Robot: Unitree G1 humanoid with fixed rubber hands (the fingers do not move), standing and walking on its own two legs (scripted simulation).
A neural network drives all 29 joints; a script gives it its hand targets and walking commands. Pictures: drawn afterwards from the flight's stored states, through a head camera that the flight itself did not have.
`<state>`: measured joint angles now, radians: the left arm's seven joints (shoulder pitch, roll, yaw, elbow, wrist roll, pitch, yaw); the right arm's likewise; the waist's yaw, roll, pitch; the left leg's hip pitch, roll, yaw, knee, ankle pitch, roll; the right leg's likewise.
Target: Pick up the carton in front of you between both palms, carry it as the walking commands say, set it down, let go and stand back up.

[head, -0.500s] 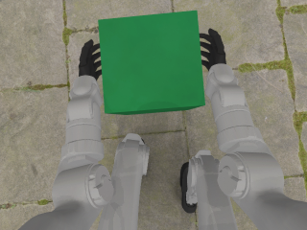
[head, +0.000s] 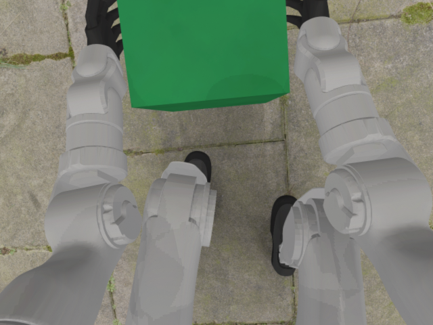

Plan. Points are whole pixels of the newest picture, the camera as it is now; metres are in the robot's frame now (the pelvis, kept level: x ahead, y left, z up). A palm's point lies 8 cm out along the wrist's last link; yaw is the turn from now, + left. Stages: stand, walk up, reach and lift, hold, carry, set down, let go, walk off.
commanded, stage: set down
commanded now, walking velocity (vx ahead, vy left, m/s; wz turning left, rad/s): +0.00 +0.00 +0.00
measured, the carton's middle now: (209, 45) +0.51 +0.15 -0.23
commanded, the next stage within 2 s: none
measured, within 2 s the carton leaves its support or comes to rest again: rests again in 1.12 s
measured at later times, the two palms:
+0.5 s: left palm (113, 49) +0.46 +0.29 -0.17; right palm (311, 31) +0.54 -0.01 -0.19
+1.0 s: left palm (117, 53) +0.46 +0.29 -0.19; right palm (310, 35) +0.54 -0.01 -0.20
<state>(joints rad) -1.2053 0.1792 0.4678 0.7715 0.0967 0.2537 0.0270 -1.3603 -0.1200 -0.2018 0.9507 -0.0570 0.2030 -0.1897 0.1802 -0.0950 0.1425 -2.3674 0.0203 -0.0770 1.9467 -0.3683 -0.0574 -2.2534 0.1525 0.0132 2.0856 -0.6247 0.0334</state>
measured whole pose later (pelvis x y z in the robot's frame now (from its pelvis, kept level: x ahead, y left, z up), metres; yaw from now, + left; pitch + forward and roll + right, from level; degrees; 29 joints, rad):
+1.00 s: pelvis +0.00 +0.00 -0.02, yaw +1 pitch +41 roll +1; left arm -1.29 0.29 0.49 1.08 0.06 0.11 -0.05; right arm -1.44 -0.15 -0.16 1.12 -0.10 0.13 -0.08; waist 0.17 -0.05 0.25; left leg -2.36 0.04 -0.05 2.03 -0.40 -0.06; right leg -2.26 0.17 0.03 2.19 -0.66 0.03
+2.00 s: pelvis +0.02 +0.01 +0.09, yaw +2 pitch +47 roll -2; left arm -1.00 0.24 0.39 0.77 -0.06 0.12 0.03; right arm -1.18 -0.25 -0.13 0.87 0.00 0.18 -0.09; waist 0.16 -0.05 -0.04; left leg -2.12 -0.01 -0.05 1.67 -0.37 -0.03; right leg -1.98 0.10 0.04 1.79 -0.62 0.04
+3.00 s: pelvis +0.11 +0.04 +0.34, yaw +4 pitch +22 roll -1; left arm -0.05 0.22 0.09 0.45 -0.01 0.03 -0.10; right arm -0.18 -0.12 -0.14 0.55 -0.08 0.03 -0.05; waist 0.10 0.00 -0.03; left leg -0.86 -0.03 -0.02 0.70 -0.22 0.02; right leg -0.73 0.01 0.09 0.73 -0.38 0.04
